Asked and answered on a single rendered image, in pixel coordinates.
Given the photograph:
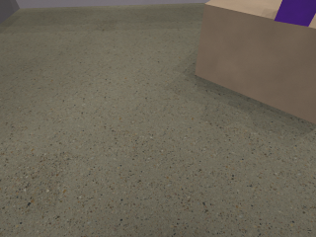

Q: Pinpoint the pedestal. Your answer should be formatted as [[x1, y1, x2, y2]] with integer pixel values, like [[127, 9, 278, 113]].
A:
[[195, 0, 316, 124]]

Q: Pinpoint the carton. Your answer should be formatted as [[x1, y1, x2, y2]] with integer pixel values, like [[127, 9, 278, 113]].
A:
[[275, 0, 316, 27]]

